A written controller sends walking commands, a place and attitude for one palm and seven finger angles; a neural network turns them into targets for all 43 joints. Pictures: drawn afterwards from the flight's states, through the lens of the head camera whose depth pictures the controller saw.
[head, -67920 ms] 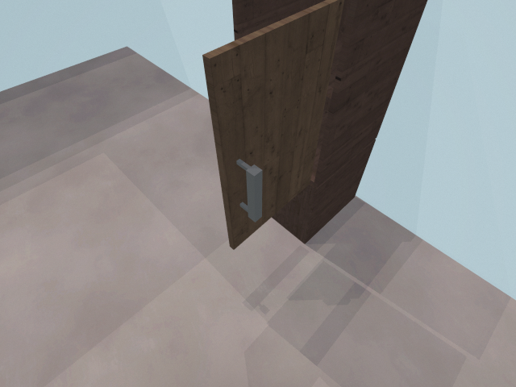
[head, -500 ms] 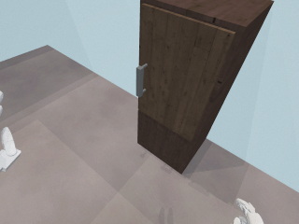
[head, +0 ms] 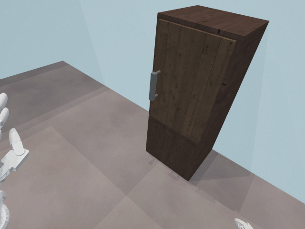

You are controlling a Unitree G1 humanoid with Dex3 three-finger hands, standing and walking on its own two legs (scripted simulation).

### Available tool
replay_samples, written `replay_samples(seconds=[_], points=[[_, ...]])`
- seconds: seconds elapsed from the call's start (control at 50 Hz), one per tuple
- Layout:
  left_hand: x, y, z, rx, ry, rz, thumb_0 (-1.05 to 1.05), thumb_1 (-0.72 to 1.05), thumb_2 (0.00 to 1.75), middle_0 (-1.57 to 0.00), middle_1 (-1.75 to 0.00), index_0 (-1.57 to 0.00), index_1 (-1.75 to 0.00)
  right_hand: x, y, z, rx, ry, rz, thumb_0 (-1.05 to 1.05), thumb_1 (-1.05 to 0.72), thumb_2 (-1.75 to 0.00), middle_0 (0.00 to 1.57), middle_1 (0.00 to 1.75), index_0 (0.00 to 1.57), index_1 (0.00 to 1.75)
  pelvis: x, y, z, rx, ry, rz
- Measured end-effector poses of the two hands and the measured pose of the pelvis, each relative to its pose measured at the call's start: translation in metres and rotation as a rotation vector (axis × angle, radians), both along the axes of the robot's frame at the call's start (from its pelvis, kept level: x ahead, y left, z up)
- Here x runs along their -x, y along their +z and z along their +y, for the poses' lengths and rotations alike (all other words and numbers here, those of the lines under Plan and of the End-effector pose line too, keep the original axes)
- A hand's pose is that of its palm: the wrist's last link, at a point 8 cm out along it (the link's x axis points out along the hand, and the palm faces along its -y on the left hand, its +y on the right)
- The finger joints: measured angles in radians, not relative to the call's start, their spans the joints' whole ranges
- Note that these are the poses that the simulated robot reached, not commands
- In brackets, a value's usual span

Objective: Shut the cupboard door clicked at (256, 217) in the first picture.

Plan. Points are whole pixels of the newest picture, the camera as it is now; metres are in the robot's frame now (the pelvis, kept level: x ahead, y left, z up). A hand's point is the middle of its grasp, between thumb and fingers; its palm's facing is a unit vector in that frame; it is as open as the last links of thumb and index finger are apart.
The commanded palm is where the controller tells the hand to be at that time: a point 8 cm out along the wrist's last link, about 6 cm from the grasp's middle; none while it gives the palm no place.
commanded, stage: stop stepping back and stand still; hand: left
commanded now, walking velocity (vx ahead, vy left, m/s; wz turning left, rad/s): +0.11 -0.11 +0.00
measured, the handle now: (155, 85) +0.89 +0.02 -0.07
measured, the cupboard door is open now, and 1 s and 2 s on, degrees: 0 0 0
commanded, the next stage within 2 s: let the arm hang, fingers relaxed in 0.32 s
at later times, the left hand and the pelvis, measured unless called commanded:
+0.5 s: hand (45, 170) +0.22 +0.27 +0.09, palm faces +0.30 -0.84 -0.46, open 7.4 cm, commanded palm none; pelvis -0.01 +0.01 +0.00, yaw -1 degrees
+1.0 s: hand out of the picture -0.05 +0.23 -0.15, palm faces -0.01 -0.97 -0.23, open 7.2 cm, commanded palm none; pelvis -0.01 +0.04 +0.02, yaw -2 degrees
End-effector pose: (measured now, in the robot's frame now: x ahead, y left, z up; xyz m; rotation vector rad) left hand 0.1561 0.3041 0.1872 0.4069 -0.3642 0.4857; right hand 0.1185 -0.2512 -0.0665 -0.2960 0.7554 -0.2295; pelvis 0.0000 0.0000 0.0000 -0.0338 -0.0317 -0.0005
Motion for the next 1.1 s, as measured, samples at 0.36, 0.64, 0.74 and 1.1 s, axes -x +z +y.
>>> replay_samples(seconds=[0.36,0.64,0.74,1.1], points=[[0.01,0.016,-0.013,-0.092,-0.022,0.104,0.01,0.89,0.9,-0.21,-0.3,-0.21,-0.31,0.023,-0.009,0.01,-0.105,-0.01,0.055,0.01,-0.91,-0.89,0.21,0.3,0.21,0.3,0.013,0.013,-0.004,-0.041,-0.044,0.009],[0.034,-0.273,-0.05,0.366,-0.152,1.286,0.0,0.91,0.9,-0.19,-0.3,-0.19,-0.3,0.025,-0.034,0.014,-0.104,-0.004,0.203,0.01,-0.91,-0.89,0.2,0.29,0.2,0.3,0.011,0.005,0.021,-0.044,-0.027,0.004],[0.1,-0.316,-0.062,0.552,-0.065,1.489,-0.04,1.0,0.89,-0.21,-0.3,-0.2,-0.3,0.068,-0.035,0.029,-0.099,-0.032,0.391,0.01,-0.91,-0.89,0.2,0.29,0.2,0.3,0.011,0.013,0.02,-0.027,-0.021,0.006],[0.213,-0.307,-0.023,0.559,0.119,1.817,0.0,0.92,0.9,-0.19,-0.3,-0.19,-0.3,0.161,-0.059,0.08,-0.223,-0.157,0.649,0.01,-0.91,-0.89,0.2,0.29,0.2,0.3,0.01,0.022,0.044,-0.027,-0.048,-0.007]])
